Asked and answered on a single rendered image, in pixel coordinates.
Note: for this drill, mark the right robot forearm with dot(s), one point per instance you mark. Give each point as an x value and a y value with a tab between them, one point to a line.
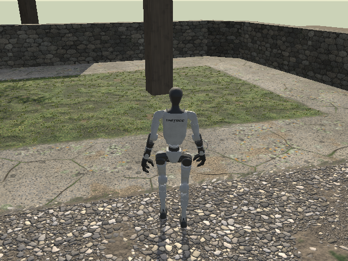
199	145

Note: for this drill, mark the left robot hand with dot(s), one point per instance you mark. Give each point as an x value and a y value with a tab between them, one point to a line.
144	165

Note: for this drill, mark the left robot forearm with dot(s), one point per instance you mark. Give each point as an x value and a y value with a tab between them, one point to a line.
148	148

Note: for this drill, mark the left robot upper arm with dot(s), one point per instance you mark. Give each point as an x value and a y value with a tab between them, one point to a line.
155	124

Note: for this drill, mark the robot right thigh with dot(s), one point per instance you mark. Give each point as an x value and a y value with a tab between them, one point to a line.
186	160

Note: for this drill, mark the robot left thigh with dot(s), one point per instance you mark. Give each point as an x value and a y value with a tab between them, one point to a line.
161	165

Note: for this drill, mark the right robot hand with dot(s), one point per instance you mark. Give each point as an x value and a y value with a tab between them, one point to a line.
200	158

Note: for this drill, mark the right robot upper arm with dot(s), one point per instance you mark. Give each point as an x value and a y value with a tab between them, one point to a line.
194	125

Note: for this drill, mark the robot thigh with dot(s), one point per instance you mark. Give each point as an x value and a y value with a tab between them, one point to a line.
161	165
186	160

